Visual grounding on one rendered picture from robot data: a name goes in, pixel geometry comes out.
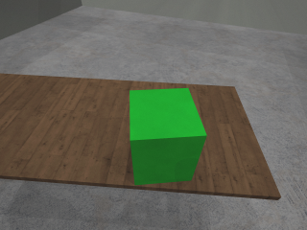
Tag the carton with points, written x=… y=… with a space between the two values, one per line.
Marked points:
x=166 y=135

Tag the table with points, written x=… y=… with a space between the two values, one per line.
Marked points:
x=77 y=131

